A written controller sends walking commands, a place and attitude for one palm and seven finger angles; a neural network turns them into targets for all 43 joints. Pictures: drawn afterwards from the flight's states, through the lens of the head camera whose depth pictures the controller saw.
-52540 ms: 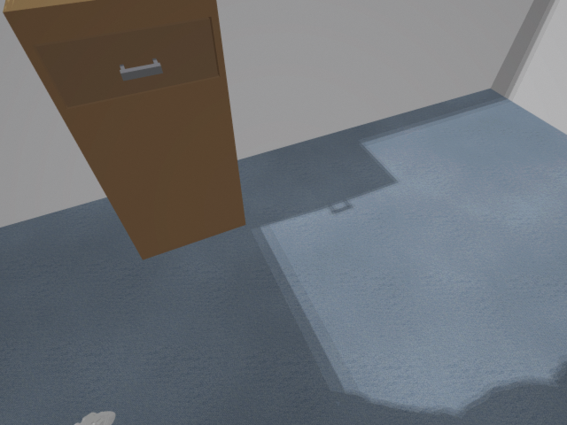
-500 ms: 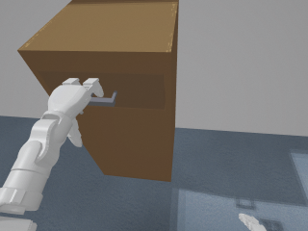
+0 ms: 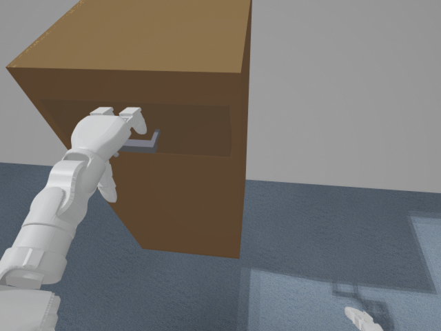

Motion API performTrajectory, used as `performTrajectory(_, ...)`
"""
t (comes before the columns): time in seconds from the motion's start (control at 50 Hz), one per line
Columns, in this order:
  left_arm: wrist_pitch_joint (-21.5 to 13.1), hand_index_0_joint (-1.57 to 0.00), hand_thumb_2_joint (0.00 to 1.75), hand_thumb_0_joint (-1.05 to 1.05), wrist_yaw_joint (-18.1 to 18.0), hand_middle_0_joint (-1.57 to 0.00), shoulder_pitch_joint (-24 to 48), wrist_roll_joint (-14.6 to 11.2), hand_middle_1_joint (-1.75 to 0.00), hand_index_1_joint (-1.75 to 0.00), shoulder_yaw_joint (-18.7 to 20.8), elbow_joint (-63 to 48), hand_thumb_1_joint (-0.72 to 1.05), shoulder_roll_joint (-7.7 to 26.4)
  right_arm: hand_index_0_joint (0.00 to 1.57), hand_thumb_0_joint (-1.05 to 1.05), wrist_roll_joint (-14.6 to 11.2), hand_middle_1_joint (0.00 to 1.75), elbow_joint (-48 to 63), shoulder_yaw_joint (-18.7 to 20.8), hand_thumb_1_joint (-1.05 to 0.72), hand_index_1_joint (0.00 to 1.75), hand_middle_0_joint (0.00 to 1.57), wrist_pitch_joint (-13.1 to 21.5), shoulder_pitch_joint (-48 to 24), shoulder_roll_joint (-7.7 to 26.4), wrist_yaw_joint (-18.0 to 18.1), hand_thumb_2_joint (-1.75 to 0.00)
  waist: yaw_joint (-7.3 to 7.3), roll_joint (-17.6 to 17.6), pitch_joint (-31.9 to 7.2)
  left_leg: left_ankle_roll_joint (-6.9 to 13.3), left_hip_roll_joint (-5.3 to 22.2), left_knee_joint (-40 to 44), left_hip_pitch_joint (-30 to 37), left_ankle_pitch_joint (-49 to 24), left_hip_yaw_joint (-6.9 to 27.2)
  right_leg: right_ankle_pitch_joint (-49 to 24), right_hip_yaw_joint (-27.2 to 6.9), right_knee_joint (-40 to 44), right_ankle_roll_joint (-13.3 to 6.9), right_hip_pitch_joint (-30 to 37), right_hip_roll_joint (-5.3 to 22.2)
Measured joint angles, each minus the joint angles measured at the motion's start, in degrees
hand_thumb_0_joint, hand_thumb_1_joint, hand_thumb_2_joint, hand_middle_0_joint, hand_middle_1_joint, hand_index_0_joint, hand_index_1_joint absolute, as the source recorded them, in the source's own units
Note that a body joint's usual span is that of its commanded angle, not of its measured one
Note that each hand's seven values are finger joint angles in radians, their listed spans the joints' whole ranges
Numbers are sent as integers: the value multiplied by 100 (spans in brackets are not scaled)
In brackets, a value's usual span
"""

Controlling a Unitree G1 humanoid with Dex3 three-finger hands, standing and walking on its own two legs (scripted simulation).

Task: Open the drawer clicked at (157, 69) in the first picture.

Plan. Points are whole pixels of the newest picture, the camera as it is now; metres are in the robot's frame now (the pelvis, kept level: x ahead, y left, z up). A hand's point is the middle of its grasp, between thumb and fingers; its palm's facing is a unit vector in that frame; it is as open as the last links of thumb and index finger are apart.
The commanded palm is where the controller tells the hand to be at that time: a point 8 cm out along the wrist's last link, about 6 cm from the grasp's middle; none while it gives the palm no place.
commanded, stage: move the hooked fingers above the handle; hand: left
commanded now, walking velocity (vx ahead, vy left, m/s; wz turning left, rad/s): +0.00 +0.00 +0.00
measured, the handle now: (136, 139) +0.49 +0.24 +0.04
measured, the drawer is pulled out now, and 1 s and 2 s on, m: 0.00 0.00 0.00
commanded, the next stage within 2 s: lower the fingers behind the handle in 1.40 s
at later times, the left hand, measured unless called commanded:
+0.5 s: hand (127, 139) +0.45 +0.23 +0.09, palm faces -0.04 -0.04 -1.00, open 13.8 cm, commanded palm +0.42 +0.24 +0.16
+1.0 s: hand (121, 140) +0.44 +0.23 +0.10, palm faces -0.05 -0.03 -1.00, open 13.8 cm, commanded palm +0.42 +0.24 +0.16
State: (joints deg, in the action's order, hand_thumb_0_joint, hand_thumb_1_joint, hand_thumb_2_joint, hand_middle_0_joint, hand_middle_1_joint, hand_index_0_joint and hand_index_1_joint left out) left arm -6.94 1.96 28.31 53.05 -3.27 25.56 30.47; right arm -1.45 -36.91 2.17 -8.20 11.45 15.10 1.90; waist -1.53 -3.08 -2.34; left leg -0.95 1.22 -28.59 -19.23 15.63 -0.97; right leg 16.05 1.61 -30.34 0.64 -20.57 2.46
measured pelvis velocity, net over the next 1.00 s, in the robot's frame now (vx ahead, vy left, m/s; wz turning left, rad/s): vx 0.00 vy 0.00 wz -0.01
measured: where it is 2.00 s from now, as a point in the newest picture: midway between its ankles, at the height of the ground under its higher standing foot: outside the picture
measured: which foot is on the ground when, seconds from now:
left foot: down 0.00-1.00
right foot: down 0.00-1.00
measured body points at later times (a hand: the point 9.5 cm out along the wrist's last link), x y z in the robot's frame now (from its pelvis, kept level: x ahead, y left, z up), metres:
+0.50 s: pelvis +0.00 +0.00 -0.01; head +0.06 -0.02 +0.44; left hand +0.44 +0.23 +0.15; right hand +0.06 -0.27 -0.15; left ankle -0.02 +0.13 -0.74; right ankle -0.01 -0.13 -0.74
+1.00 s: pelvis +0.00 +0.00 -0.01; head +0.05 -0.02 +0.44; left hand +0.43 +0.23 +0.15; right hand +0.09 -0.27 -0.14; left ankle -0.02 +0.13 -0.74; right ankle -0.01 -0.13 -0.74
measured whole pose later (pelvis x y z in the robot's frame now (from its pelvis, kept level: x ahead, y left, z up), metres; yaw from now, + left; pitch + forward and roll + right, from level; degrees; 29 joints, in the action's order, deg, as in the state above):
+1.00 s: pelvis +0.00 +0.00 -0.01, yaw -1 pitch +9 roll +0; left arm -10.3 -1.3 39.9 56.2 -2.3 42.3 32.1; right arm -1.4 -37.9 3.0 -8.9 14.6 15.3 2.9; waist 0.9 -2.2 -4.1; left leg -0.9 1.6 -33.0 -25.2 17.2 -1.4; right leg 17.1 1.0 -34.2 0.6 -26.6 2.1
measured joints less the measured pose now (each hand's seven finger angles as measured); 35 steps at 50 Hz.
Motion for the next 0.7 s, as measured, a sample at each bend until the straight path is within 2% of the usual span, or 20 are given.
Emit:
performTrajectory(0.32,-204,-32,30,0,-187,-32,747,192,-120,-120,41,1064,-49,48,20,1,21,29,-115,91,-91,30,20,-131,356,-7,-7,-90,158,37,-122,8,18,-335,-441,162,-30,124,-42,-293,4,-439,-13)
performTrajectory(0.48,-321,-32,30,0,-423,-32,1015,335,-120,-120,194,1512,-49,66,20,1,40,29,-195,127,-91,30,20,-166,499,-21,-2,-90,283,55,-175,15,40,-470,-651,214,-88,145,-107,-419,8,-674,-34)
performTrajectory(0.6,-290,-33,30,0,-478,-34,945,362,-121,-121,323,1519,-49,122,20,1,33,29,-185,159,-91,30,20,-194,584,-14,-12,-90,327,22,-212,20,60,-459,-669,212,-141,119,-161,-405,11,-715,-57)
performTrajectory(0.7,-195,-33,30,0,-497,-33,762,306,-120,-121,311,1292,-49,100,20,1,12,29,-176,171,-91,30,20,-202,591,-2,-26,-90,288,-5,-223,22,60,-406,-587,192,-157,101,-176,-364,14,-644,-59)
